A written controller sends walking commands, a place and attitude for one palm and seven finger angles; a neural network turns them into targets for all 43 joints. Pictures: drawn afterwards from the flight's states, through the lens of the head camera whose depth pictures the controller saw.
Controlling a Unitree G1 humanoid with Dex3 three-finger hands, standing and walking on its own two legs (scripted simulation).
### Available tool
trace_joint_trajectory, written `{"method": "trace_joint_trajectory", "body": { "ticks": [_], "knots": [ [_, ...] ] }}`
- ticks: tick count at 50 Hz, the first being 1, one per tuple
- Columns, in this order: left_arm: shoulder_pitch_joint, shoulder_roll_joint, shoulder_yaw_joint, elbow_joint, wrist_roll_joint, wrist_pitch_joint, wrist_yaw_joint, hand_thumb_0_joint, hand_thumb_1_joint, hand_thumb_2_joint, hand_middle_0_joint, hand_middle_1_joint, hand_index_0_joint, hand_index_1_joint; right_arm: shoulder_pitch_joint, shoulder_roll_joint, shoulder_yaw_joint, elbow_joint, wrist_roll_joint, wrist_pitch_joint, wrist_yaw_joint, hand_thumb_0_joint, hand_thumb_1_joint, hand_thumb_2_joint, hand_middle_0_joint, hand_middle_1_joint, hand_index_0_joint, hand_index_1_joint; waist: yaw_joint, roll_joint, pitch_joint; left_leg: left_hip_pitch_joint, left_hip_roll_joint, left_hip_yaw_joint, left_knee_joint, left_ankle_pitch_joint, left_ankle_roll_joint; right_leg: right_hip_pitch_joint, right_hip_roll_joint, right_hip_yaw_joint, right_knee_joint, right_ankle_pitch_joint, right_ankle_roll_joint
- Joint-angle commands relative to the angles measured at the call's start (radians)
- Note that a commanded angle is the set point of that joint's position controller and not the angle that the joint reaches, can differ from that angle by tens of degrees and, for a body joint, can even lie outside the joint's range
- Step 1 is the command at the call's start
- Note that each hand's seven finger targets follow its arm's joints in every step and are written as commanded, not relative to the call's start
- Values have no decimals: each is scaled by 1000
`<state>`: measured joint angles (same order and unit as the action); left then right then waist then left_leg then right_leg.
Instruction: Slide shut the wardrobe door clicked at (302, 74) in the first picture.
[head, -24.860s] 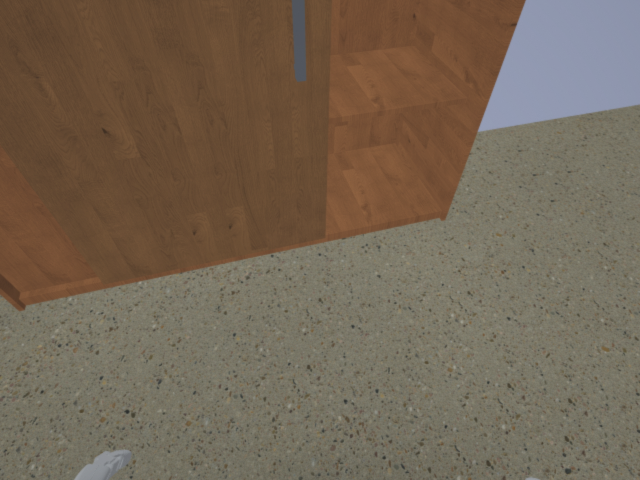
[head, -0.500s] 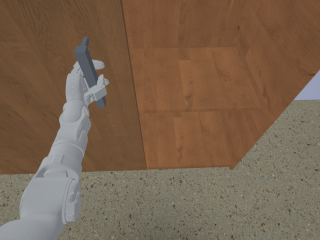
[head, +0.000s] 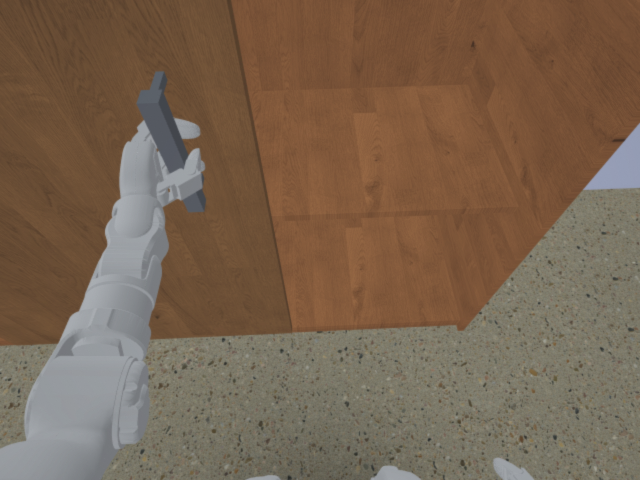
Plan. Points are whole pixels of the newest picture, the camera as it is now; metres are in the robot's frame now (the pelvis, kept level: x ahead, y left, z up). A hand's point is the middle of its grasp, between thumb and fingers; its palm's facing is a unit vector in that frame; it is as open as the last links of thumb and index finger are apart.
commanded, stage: step sideways, sliding the door along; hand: left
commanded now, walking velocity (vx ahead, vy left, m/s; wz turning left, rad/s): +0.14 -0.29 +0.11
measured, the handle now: (179, 148) +0.50 +0.21 +0.10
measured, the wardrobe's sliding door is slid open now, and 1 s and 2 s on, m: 0.53 0.48 0.26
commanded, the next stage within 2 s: none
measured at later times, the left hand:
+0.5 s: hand (205, 174) +0.46 +0.17 +0.10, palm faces +0.36 -0.92 -0.18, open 5.9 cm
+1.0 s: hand (247, 169) +0.47 +0.12 +0.10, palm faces +0.51 -0.85 -0.16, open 6.6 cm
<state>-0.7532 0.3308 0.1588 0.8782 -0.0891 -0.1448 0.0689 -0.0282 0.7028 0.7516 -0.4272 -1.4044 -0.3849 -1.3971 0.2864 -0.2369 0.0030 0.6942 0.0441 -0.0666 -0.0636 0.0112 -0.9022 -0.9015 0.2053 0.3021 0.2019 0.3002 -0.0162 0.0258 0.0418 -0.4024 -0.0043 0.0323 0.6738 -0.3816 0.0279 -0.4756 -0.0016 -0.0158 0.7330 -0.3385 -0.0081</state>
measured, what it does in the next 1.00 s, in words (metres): steps to the right: right foot, then left foot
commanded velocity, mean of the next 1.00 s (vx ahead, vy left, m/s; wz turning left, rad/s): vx -0.19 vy -0.24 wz -0.07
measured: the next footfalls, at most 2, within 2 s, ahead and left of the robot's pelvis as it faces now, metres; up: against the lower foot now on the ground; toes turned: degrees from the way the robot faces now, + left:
right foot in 0.58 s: +0.25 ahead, -0.19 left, +0.00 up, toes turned +7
left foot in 0.76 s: +0.10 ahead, +0.04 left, +0.00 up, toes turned +17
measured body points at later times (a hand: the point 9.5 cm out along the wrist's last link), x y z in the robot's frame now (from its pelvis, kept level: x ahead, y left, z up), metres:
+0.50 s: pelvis +0.06 -0.08 +0.01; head +0.16 -0.08 +0.44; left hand +0.43 +0.22 +0.11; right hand +0.25 -0.27 -0.13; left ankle -0.02 +0.08 -0.72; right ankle +0.16 -0.18 -0.69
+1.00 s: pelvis +0.15 -0.16 +0.01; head +0.26 -0.14 +0.44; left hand +0.44 +0.16 +0.11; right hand +0.40 -0.30 -0.12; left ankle +0.06 +0.02 -0.71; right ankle +0.22 -0.26 -0.72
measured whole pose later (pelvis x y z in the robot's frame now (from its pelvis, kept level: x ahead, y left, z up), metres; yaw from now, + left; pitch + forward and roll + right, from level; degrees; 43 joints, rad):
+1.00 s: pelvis +0.15 -0.16 +0.01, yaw +10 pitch -3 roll -1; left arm -0.37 0.20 0.11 0.15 -0.06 -0.03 0.16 0.00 0.66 0.85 -0.44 -1.38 -0.21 -1.40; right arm 0.09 -0.19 -0.01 0.58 0.03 -0.11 0.02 0.01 -0.90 -0.90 0.20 0.30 0.20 0.30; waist 0.16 0.07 0.32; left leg -0.16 0.21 0.09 0.65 -0.34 -0.09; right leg -0.29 -0.01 -0.06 0.58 -0.16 -0.01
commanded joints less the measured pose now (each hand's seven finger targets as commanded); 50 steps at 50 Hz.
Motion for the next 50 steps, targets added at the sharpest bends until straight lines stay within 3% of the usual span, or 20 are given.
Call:
{"method": "trace_joint_trajectory", "body": {
  "ticks": [1,6,10,12,13,14,15,16,22,25,28,31,34,36,38,39,41,47,49,50],
  "knots": [
    [-594,52,-85,-320,23,-72,-26,0,900,900,-450,-1400,-450,-1400,-12,-135,-27,-74,-13,-10,-24,0,-900,-900,200,300,200,300,-53,217,-334,595,288,-348,-190,698,113,-174,15,4,122,-170,-19],
    [-553,19,-106,-337,16,-48,-16,0,900,900,-450,-1400,-450,-1400,-43,-135,-16,-90,-1,7,-22,0,-900,-900,200,300,200,300,-42,33,-382,457,204,-144,-15,781,57,220,1,0,-218,289,-39],
    [-524,-71,-186,-395,11,-22,-30,0,900,900,-450,-1400,-450,-1400,-87,-101,-26,-91,16,1,-28,0,-900,-900,200,300,200,300,-34,-221,-378,65,29,-58,201,17,-24,515,-248,260,-288,697,-188],
    [-535,-75,-188,-442,10,-21,-25,0,900,900,-450,-1400,-450,-1400,-111,-95,-23,-87,18,-18,-30,0,-900,-900,200,300,200,300,-22,-139,-350,52,48,-61,127,-70,-12,523,-249,228,-261,831,-173],
    [-542,-117,-223,-483,12,-25,-28,0,900,900,-450,-1400,-450,-1400,-102,-89,-17,-78,9,-25,-31,0,-900,-900,200,300,200,300,-40,-70,-360,157,79,-59,-64,44,-7,485,-217,154,-181,845,-130],
    [-560,-155,-269,-570,6,-29,-34,0,900,900,-450,-1400,-450,-1400,-86,-98,-23,-78,7,-33,-37,0,-900,-900,200,300,200,300,-71,36,-421,423,166,-90,-243,522,24,309,-139,46,-4,753,-45],
    [-589,-194,-312,-641,-7,-43,-44,0,900,900,-450,-1400,-450,-1400,-78,-121,-40,-95,-3,-40,-31,0,-900,-900,200,300,200,300,-75,260,-441,755,319,-276,-184,1148,87,-54,-18,-26,182,327,25],
    [-600,-225,-332,-650,-9,-53,-48,0,900,900,-450,-1400,-450,-1400,-88,-90,-35,-95,-10,-39,0,0,-900,-900,200,300,200,300,-57,312,-456,914,395,-356,-152,1412,131,-230,3,34,317,-160,8],
    [-487,-197,-312,-695,15,-19,-28,0,900,900,-450,-1400,-450,-1400,-93,-110,-56,-137,-9,-26,28,0,-900,-900,200,300,200,300,-52,68,-392,868,323,-186,-95,1097,101,-135,2,-10,58,5,-9],
    [-447,-199,-326,-775,27,-26,-39,0,900,900,-450,-1400,-450,-1400,-133,-101,-53,-177,-6,-31,33,0,-900,-900,200,300,200,300,-49,206,-375,767,273,-67,-64,1081,45,48,14,-52,-103,156,-7],
    [-351,-153,-299,-848,46,-30,-36,0,900,900,-450,-1400,-450,-1400,-174,-90,-47,-196,4,-34,34,0,-900,-900,200,300,200,300,-31,153,-343,473,219,0,48,908,-12,370,-19,-30,-237,594,-15],
    [-155,-77,-223,-879,59,-12,-18,0,900,900,-450,-1400,-450,-1400,-187,-55,-57,-187,11,-47,24,0,-900,-900,200,300,200,300,11,-248,-402,82,8,-25,406,-88,-80,658,-281,238,-222,1390,-195],
    [-144,-104,-241,-1027,62,-21,-9,0,900,900,-450,-1400,-450,-1400,-214,-34,-31,-185,4,-65,12,0,-900,-900,200,300,200,300,16,-220,-381,56,85,-54,106,-239,-55,608,-297,222,-205,1287,-167],
    [-157,-116,-261,-1084,62,-57,12,0,900,900,-450,-1400,-450,-1400,-208,-33,-23,-160,-4,-65,4,0,-900,-900,200,300,200,300,-17,-86,-445,245,121,13,-266,162,-68,551,-208,103,-77,1139,-93],
    [-171,-147,-290,-1162,46,-75,13,0,900,900,-450,-1400,-450,-1400,-248,-76,-61,-203,-15,-56,23,0,-900,-900,200,300,200,300,0,265,-475,764,450,-252,-201,1272,59,-17,-58,0,155,147,26],
    [-170,-182,-287,-1147,65,-78,9,0,900,900,-450,-1400,-450,-1400,-233,-70,-63,-208,-13,-51,54,0,-900,-900,200,300,200,300,19,219,-499,819,500,-218,-174,1392,133,-77,-37,50,263,-159,19],
    [-225,-218,-314,-1170,93,-73,8,0,900,900,-450,-1400,-450,-1400,-231,-77,-77,-214,-27,-77,69,0,-900,-900,200,300,200,300,-10,158,-386,796,456,-118,-176,1218,151,-141,-20,44,250,-153,11],
    [-31,-217,-348,-1146,90,-53,-1,0,900,900,-450,-1400,-450,-1400,-222,-86,-62,-239,-14,-101,77,0,-900,-900,200,300,200,300,5,227,-372,740,299,84,40,1137,9,163,19,-83,-238,224,-3],
    [16,-162,-324,-1198,105,-57,-5,0,900,900,-450,-1400,-450,-1400,-232,-65,-55,-254,2,-99,68,0,-900,-900,200,300,200,300,8,-19,-425,464,203,101,210,832,-32,497,-67,-1,-298,927,-25],
    [55,-121,-301,-1230,107,-56,4,0,900,900,-450,-1400,-450,-1400,-250,-38,-47,-260,-4,-101,52,0,-900,-900,200,300,200,300,16,-222,-446,180,84,93,328,243,-74,690,-220,220,-202,1403,-117]
  ]
}}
